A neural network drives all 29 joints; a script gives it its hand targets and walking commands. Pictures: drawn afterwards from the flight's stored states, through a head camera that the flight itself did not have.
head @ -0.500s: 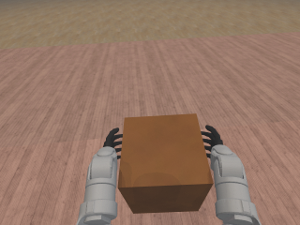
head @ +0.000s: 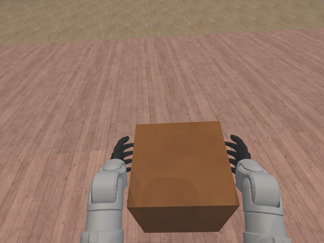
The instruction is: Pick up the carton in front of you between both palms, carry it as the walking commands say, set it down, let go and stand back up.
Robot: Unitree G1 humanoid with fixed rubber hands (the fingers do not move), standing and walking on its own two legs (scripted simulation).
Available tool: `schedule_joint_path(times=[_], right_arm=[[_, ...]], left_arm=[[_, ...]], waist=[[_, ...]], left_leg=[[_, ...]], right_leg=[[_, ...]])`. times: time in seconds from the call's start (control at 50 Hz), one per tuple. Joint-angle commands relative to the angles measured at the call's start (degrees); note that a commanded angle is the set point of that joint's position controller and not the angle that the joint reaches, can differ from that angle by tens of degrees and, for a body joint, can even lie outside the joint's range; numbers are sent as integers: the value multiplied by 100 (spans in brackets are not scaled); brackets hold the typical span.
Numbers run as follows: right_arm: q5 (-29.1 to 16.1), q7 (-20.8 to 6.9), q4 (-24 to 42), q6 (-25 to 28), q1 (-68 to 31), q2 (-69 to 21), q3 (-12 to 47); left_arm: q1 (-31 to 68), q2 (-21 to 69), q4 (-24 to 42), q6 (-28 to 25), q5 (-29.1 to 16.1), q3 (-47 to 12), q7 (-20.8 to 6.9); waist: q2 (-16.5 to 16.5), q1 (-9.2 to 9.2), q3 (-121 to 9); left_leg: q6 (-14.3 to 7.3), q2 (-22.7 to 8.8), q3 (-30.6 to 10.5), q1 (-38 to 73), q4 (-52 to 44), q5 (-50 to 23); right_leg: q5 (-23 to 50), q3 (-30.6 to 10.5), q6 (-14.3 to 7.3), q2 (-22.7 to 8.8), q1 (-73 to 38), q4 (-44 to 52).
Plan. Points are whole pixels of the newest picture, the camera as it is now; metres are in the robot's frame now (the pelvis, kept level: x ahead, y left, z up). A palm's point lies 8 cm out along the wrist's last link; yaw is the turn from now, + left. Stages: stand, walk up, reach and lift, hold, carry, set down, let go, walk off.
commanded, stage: carry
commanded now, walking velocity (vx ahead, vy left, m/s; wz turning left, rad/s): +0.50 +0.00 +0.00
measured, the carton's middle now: (179, 181) +0.28 -0.01 +0.00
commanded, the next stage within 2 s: none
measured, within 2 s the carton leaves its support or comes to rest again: neither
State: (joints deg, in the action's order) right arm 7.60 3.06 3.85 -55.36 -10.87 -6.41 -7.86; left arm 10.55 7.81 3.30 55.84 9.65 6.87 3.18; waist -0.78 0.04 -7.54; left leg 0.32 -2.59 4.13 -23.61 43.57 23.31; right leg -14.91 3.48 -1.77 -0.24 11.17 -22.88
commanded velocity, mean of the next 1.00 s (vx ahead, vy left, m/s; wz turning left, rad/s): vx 0.50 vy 0.00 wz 0.00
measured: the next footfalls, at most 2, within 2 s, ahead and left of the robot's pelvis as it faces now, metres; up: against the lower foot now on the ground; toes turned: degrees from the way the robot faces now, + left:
left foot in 0.12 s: +0.13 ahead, +0.12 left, +0.00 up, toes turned +9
right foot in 0.48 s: +0.41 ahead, -0.12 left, +0.00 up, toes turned -14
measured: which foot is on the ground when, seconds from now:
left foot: up 0.00-0.10, down 0.12-0.50, up 0.52-0.86, down 0.88-1.00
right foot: down 0.00-0.12, up 0.14-0.46, down 0.48-0.92, up 0.94-1.00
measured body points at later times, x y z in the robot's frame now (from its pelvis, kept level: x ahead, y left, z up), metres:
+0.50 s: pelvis +0.27 -0.02 -0.02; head +0.24 -0.02 +0.42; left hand +0.55 +0.12 +0.07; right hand +0.55 -0.18 +0.07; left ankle +0.10 +0.11 -0.74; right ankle +0.37 -0.12 -0.75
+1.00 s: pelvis +0.58 +0.00 -0.01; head +0.57 +0.02 +0.44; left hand +0.86 +0.15 +0.06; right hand +0.85 -0.16 +0.07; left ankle +0.62 +0.08 -0.74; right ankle +0.44 -0.11 -0.66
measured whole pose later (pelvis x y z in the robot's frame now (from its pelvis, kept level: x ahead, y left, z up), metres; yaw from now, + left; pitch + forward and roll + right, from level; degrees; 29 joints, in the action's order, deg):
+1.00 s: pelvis +0.58 +0.00 -0.01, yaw -2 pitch +4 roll +0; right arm 6.3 4.8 16.0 -68.1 -10.4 -7.9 -5.9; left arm 9.4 7.7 18.2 70.4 6.6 7.9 4.8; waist -1.6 0.7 -5.3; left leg -4.3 -3.5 15.4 -21.6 30.0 12.4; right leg -26.1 5.0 -0.5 -4.5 20.0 -62.0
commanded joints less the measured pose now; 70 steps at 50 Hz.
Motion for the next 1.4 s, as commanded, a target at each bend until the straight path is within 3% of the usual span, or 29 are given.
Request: schedule_joint_path(times=[0.0,0.06,0.08,0.1,0.12,0.14,0.2,0.28,0.44,0.46,0.48,0.5,0.56,0.62,0.78,0.84,0.88,0.9,0.92,0.96,1.0,1.06,1.12,1.26,1.3,1.32,1.34,1.36,1.38], right_arm=[[-2419,-1305,786,-341,-3305,-5184,4250],[-2469,-1231,981,-705,-2674,-5266,4319],[-2495,-1236,1335,-798,-2506,-5186,4370],[-2457,-1209,1294,-911,-2370,-5140,4356],[-2350,-1205,1508,-964,-2257,-5184,4245],[-2119,-1151,1775,-1001,-2046,-4763,4056],[-2257,-1163,1710,-1284,-2258,-5425,4161],[-2663,-1260,1980,-1388,-2937,-5251,4366],[-2549,-1307,1750,-1629,-2814,-4842,4127],[-2515,-1305,1753,-1639,-2798,-4770,4165],[-2533,-1312,1586,-1684,-3035,-4873,4214],[-2608,-1372,1379,-1762,-2898,-5084,4056],[-2647,-1399,1567,-1546,-2980,-5552,4188],[-2422,-1338,1603,-1332,-2578,-5704,4305],[-2373,-1172,1941,-1278,-2090,-5355,4332],[-2383,-1306,1672,-1404,-2172,-5159,4171],[-2345,-1271,1372,-1474,-1954,-5096,4083],[-2265,-1314,1319,-1448,-1759,-4751,3980],[-2195,-1289,1200,-1403,-1992,-4975,3967],[-2475,-1260,1695,-1383,-2472,-5225,4130],[-2577,-1250,1894,-1293,-2672,-5498,4329],[-2700,-1349,1923,-1254,-2700,-5649,4308],[-2675,-1353,2019,-1230,-2605,-5202,4327],[-2538,-1196,1327,-1395,-3381,-4392,3958],[-2635,-1169,1279,-1459,-4118,-4364,4099],[-2582,-1097,1122,-1524,-4384,-4126,4060],[-2447,-1085,627,-1555,-4145,-4236,3881],[-2548,-1054,704,-1530,-4608,-4395,3817],[-2557,-1064,444,-1548,-4873,-4573,3743]], left_arm=[[3104,5090,930,343,-2302,-4158,-1250],[2784,4774,1453,701,-2299,-4298,-1169],[2415,4862,1495,824,-2442,-4309,-1166],[2837,4816,1877,870,-2480,-4360,-1111],[2846,4859,2183,1029,-2599,-4303,-1165],[2831,5101,2120,1159,-2788,-4536,-1210],[2674,5139,1880,1323,-2704,-4232,-1301],[2560,5086,1831,1358,-2566,-4171,-1225],[2435,5057,1138,1582,-2511,-3945,-1221],[2669,4856,1572,1507,-2533,-3856,-1220],[2869,4775,1693,1529,-2450,-3873,-1223],[2794,4803,1373,1568,-2451,-3740,-1174],[2887,5433,1691,1431,-2556,-3900,-1193],[3016,5742,1919,1271,-2752,-4209,-1288],[2295,5056,2244,1256,-2777,-4165,-1292],[2315,4830,1966,1384,-2515,-4137,-1264],[2319,4700,1855,1442,-2470,-4101,-1231],[2485,4790,2024,1505,-2708,-4118,-1239],[2722,4677,1935,1523,-2540,-4276,-1241],[2728,5131,1937,1436,-2673,-4195,-1300],[2562,5334,1751,1343,-2702,-4108,-1279],[2513,5208,1971,1200,-2475,-4146,-1194],[2398,5280,1840,1206,-2428,-4267,-1090],[3659,4234,1801,1338,-2637,-4207,-1021],[3802,4145,1238,1427,-2676,-3894,-1005],[3945,4110,1277,1393,-2692,-3783,-997],[4254,3913,767,1492,-2650,-3577,-972],[4573,4195,754,1466,-2823,-3656,-1029],[4875,4185,879,1445,-2873,-3634,-1064]], waist=[[-473,-133,-753],[-809,-64,-1128],[-261,-58,-1564],[66,0,-1639],[1628,122,-1732],[1879,133,-1269],[556,211,-1010],[720,125,-721],[977,71,-362],[252,-51,-918],[-1301,-156,-1100],[-1689,-253,-1282],[-253,-165,-1266],[-405,-115,-1430],[-953,-106,-852],[-437,-57,-587],[89,160,-1008],[1581,185,-1333],[2002,171,-1243],[565,115,-1333],[166,66,-1319],[900,54,-1088],[591,55,-971],[1353,75,-652],[520,-353,-1634],[-574,-554,-1448],[-1903,-345,-1753],[-1705,-459,-1668],[-1262,-262,-1592]], left_leg=[[118,-12,257,-909,-742,-381],[190,333,882,580,-2160,-957],[155,173,810,2187,-2374,-1176],[-47,-319,266,3167,-2559,-774],[-588,-1564,-1835,3888,-2847,-106],[-1171,-2270,-3071,4251,-2886,-1172],[-1291,-2326,-2616,3616,-3097,-1078],[-726,-1406,-636,2605,-3368,-1131],[-360,-870,706,1366,-1873,-2243],[-78,-717,789,938,-677,-2116],[193,-314,854,-224,1243,-926],[237,361,391,-1565,2355,622],[-134,-511,-274,-1802,2644,-4],[-12,-461,-71,-1118,1282,-584],[-30,-201,696,-217,-1366,-2004],[-89,35,1158,526,-1911,-1682],[-429,-404,436,2641,-1779,-1187],[-1067,-1870,-2321,3484,-2775,10],[-1519,-2272,-3090,3912,-3087,-716],[-1392,-2199,-2419,3629,-2814,-1948],[-890,-1802,-1383,3035,-2991,-2071],[-704,-1595,-589,2763,-3208,-1794],[-808,-1446,-29,2776,-3282,-1946],[-518,-1081,721,2775,-2445,-4114],[-207,-594,1095,1946,-456,-4098],[-132,-403,993,1067,1041,-2571],[68,433,591,-505,2419,125],[4,454,-177,-1566,3229,768],[-234,112,-365,-1655,3714,602]], right_leg=[[-719,-1582,-783,-1355,-1063,1357],[-279,-537,-524,-1017,-748,476],[-305,-378,-320,-964,78,-75],[37,-31,-172,-818,675,-973],[-588,510,75,-334,2184,-2267],[-1685,309,109,-46,3333,-2899],[-1527,-18,43,-596,3765,-3242],[-304,459,230,-353,2485,-1721],[666,1395,53,114,-14,-428],[221,778,42,-383,-1234,-312],[-1017,-1768,-362,-1899,-1941,556],[-1036,-3606,-1109,-2621,-2575,1283],[616,-2216,-915,-2283,-1809,961],[88,-794,-592,-1836,-1272,1305],[1609,402,-442,-1577,-1242,1079],[1612,842,-293,-1180,-884,113],[1417,1126,17,-847,568,-1699],[-306,997,307,-171,1978,-3390],[-1495,517,267,-70,3142,-4404],[-1228,-261,21,-568,3375,-5020],[-514,-334,20,-800,2803,-4079],[139,-59,20,-727,2857,-3448],[458,250,161,-542,2685,-2078],[1407,1024,-195,-29,1505,-826],[534,1319,-152,278,-1009,-901],[-4,255,-4,-371,-1523,-430],[-159,-2570,-639,-1967,-2327,368],[66,-3703,-1122,-2291,-2525,866],[243,-2994,-1210,-2186,-2182,656]])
